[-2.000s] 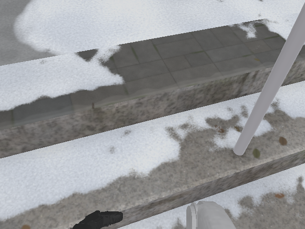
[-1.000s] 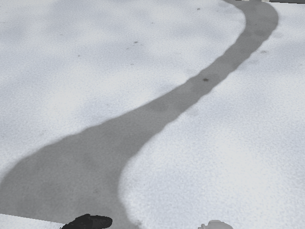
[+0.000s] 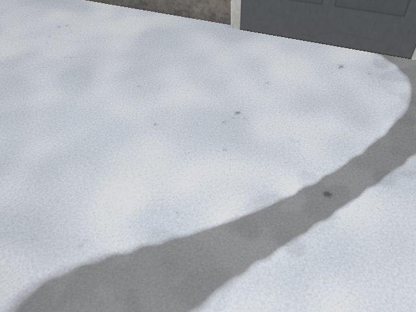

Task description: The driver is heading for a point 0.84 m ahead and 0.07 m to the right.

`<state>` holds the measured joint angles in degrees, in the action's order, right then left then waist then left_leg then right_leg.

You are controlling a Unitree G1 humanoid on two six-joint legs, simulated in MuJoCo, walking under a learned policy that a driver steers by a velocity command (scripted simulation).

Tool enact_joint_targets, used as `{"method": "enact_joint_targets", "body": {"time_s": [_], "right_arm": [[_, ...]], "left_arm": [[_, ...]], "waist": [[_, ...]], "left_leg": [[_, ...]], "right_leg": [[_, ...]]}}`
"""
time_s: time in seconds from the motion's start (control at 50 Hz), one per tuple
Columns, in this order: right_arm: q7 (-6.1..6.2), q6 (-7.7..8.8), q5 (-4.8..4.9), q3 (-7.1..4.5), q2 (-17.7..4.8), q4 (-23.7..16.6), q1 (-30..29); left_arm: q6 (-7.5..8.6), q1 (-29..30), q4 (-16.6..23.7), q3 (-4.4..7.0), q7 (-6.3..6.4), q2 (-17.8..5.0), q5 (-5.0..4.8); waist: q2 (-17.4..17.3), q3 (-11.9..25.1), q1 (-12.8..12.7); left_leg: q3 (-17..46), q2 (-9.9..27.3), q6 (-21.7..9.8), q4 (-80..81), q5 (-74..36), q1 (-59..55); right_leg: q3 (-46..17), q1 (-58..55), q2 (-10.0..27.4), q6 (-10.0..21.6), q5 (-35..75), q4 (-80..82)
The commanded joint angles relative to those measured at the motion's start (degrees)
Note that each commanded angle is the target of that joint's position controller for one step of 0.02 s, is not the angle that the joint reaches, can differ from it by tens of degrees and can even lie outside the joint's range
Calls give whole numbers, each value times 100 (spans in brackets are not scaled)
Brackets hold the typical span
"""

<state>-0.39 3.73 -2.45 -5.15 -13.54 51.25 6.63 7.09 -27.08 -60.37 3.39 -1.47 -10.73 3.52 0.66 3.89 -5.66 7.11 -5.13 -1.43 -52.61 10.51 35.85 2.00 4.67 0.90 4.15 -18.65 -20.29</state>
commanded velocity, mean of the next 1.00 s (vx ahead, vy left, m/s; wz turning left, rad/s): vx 0.47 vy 0.00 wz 0.00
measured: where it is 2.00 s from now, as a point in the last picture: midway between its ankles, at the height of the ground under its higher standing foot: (239, 241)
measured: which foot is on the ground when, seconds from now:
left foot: up 0.00-0.28, down 0.30-0.80, up 0.82-1.00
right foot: down 0.00-0.34, up 0.36-0.78, down 0.80-1.00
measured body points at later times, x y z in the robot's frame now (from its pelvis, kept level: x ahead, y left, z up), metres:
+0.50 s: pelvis +0.24 +0.05 -0.01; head +0.24 +0.05 +0.44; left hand +0.28 +0.30 -0.15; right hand +0.29 -0.17 -0.16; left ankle +0.23 +0.14 -0.75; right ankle +0.19 -0.08 -0.64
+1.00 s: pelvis +0.52 -0.02 -0.01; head +0.55 -0.03 +0.44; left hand +0.59 +0.24 -0.14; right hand +0.63 -0.28 -0.14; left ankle +0.49 +0.14 -0.65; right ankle +0.57 -0.10 -0.75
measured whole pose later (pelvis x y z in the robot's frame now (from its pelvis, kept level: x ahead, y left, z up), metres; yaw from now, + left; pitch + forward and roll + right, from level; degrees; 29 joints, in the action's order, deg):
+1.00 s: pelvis +0.52 -0.02 -0.01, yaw +0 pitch +2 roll +0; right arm 1.2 4.8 1.4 -4.2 -14.8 53.2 10.0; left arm 5.4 -13.2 -54.6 3.7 -1.1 -12.4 0.6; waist -2.0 -1.0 -1.8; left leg 0.9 5.3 -3.2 -69.2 16.7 32.3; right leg 4.4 18.0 -2.2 4.3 -7.7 -23.6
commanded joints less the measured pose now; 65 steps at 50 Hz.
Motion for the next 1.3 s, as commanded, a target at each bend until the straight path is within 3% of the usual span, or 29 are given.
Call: {"method": "enact_joint_targets", "body": {"time_s": [0.02, 0.12, 0.2, 0.26, 0.3, 0.32, 0.34, 0.36, 0.38, 0.4, 0.46, 0.48, 0.5, 0.56, 0.58, 0.62, 0.72, 0.76, 0.8, 0.82, 0.84, 0.86, 0.88, 0.92, 0.96, 1.08, 1.2, 1.26, 1.3], "right_arm": [[-56, 199, -78, -72, -318, -287, -510], [-301, 114, -9, 194, 315, -414, -1398], [-335, 48, -18, 169, 189, -777, -1966], [-306, 74, 32, 115, 108, -923, -1909], [-230, 148, 204, -11, -160, -788, -1164], [-163, 180, 123, -49, -293, -511, -102], [-96, 166, 69, -11, -416, -173, 1370], [-46, 173, -171, -33, -377, 457, 2935], [18, 285, -238, -123, -555, 591, 2682], [38, 313, -144, -80, -365, 462, 1924], [-34, 277, 0, 207, 576, 231, 844], [-64, 271, 392, 148, 71, 139, 348], [-77, 289, 415, 150, -22, 134, 270], [32, 251, 246, 133, -218, 293, 637], [77, 237, 225, 112, -304, 298, 699], [143, 235, 311, 93, -406, 326, 987], [179, 149, 431, -21, -700, 566, 1648], [178, 59, 389, -60, -809, 590, 1642], [173, -28, 353, -19, -743, 525, 1451], [162, -28, 280, 78, -469, 371, 1615], [83, 114, 261, 308, 250, 390, 2196], [43, 258, 401, 159, -315, 382, 1780], [41, 342, 523, 92, -584, 177, 1147], [165, 318, 413, 36, -621, 24, 583], [185, 141, 373, 14, -427, 64, 863], [163, 35, 261, 26, -337, -199, -42], [50, 64, 309, 109, -229, -384, -1047], [-42, 112, 299, 132, -248, -440, -1207], [-71, 164, 275, 74, -448, -351, -849]], "left_arm": [[94, 273, 476, -84, 48, -292, 46], [36, -710, 115, -185, -80, -156, -8], [32, -967, -142, -234, -118, -279, -83], [-3, -677, -121, -172, -21, -484, -60], [-7, -548, -94, -93, 31, -621, 15], [28, -762, -54, -162, 77, -327, 79], [98, -1188, 212, -321, -7, 81, 130], [71, -400, 279, -242, -175, -32, 42], [103, 671, 543, -89, -205, -166, -80], [143, 979, 585, -21, -127, -278, -82], [-42, 791, 683, -108, -71, 403, 123], [-67, 667, 739, 122, 211, -271, -915], [-120, 733, 793, 122, 330, -332, -949], [-181, 1383, 1015, 115, 333, -291, -522], [-166, 1677, 1090, 81, 271, -223, -464], [-148, 2343, 1281, 22, 169, -196, -442], [-208, 3131, 1508, 9, 18, -473, -493], [-172, 2944, 1499, 83, -16, -701, -477], [-154, 1465, 1066, 322, -2, -1181, -450], [-161, 442, 834, 453, 46, -1654, -361], [-170, 50, 709, 473, 11, -1875, -397], [-174, 176, 786, 336, 34, -1413, -403], [-170, 737, 892, 282, 80, -1203, -412], [-123, 1588, 1043, 188, 69, -923, -285], [-71, 1697, 953, 120, 24, -678, -241], [-81, 1187, 723, 176, 177, -980, -336], [-159, 747, 500, 177, 221, -1019, -401], [-269, 616, 365, 195, 234, -1056, -399], [-309, 832, 356, 220, 267, -1124, -429]], "waist": [[488, -705, 323], [477, -943, -51], [687, -1163, -67], [791, -1002, 249], [693, -380, 651], [215, 617, 839], [-1011, 1954, 1135], [-1140, 1667, 1683], [-651, -19, 1690], [-423, -621, 1313], [-105, -539, 449], [-301, -571, 255], [-323, -605, 149], [-211, -798, 218], [-296, -795, 289], [-285, -721, 503], [-247, -830, 750], [-421, -665, 580], [-500, 165, -136], [168, 1043, -311], [1734, 1879, -25], [1296, 1848, -148], [968, 1039, -99], [186, 265, 270], [300, 122, 607], [156, -354, 535], [225, -656, 235], [394, -575, 180], [518, -324, 449]], "left_leg": [[-82, 242, 17, -801, -669, 1419], [-1027, 750, 178, 702, -1097, 713], [-1237, 672, -233, 1603, -392, 454], [-1441, 471, -490, 1954, -85, -334], [-1524, 247, -822, 2042, -838, -2245], [-1072, 654, -1252, 1528, -1647, -4255], [1077, 1794, -2194, 2179, -933, -6953], [2721, 2532, -2289, 3487, -46, -7026], [2359, 2356, -1671, 3750, 1009, -5527], [1726, 2309, -1501, 3872, 1026, -4158], [731, 2196, -1455, 4333, -152, -2328], [487, 2029, -1314, 4523, -567, -2429], [321, 2040, -1236, 4576, -596, -2282], [-248, 1808, -1182, 4605, -973, -1836], [-491, 1617, -1105, 4562, -1087, -1720], [-762, 1408, -987, 4607, -1117, -1629], [-611, 1885, -874, 4250, -1225, -3371], [-614, 1965, -732, 3682, -2383, -3816], [-949, 1556, -479, 1840, -3675, -3515], [-1219, 1127, -228, -149, -2260, -1881], [-779, 122, 65, -2021, 1834, -23], [-38, 356, -36, -2753, 2025, 603], [-185, 657, -121, -2846, 1574, 1007], [-357, 1173, -187, -2267, 711, 525], [-278, 1365, -248, -1892, 507, -38], [-370, 1463, 14, -82, -774, 597], [-725, 1059, 93, 1675, -1568, 114], [-804, 854, -20, 2098, -1325, -210], [-796, 712, -211, 2467, -1198, -759]], "right_leg": [[-1277, -516, 1298, 904, 435, 1377], [-527, -247, 1162, 922, 1545, 1403], [-730, -823, 1575, 1026, 2608, 1252], [-601, -1051, 1673, 913, 3901, 890], [-110, -448, 1230, 451, 5336, -84], [153, 523, 796, 82, 4596, -1406], [21, 2603, -92, -293, 1950, -3080], [-436, 3527, -499, -242, -1277, -4872], [-951, 4394, -118, 92, -696, -5855], [-877, 4269, 291, 284, -210, -5924], [-770, 3150, 660, 465, 214, -5586], [-663, 3416, 675, 139, 177, -5731], [-712, 3579, 815, -13, 151, -5331], [-498, 3784, 927, -309, 1122, -4245], [-388, 3605, 891, -298, 1668, -3630], [-176, 3005, 672, -278, 2438, -2467], [-206, 3254, 482, -136, 2125, -1202], [-44, 2825, 273, 28, 1608, -1010], [209, 845, -62, 295, 1444, -1007], [-1177, -1226, 1044, 745, 1530, -1187], [-3961, -2732, 2166, 1581, 391, -211], [-4296, -2731, 2006, 1360, -103, 188], [-3378, -1975, 1866, 1092, 100, 239], [-2308, -198, 1562, 919, 1093, 544], [-1840, 546, 1343, 904, 1176, 869], [-1092, 572, 1231, 919, 1558, 1366], [-396, 266, 984, 667, 2261, 1149], [-363, -145, 1097, 582, 3228, 532], [-432, -373, 1130, 397, 3775, 1]]}}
